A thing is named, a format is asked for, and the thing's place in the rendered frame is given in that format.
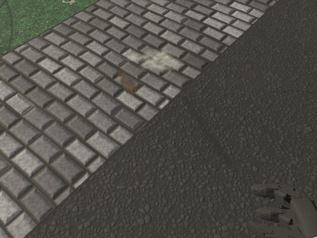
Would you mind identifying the robot right hand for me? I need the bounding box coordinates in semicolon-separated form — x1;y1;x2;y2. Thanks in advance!
247;181;317;238

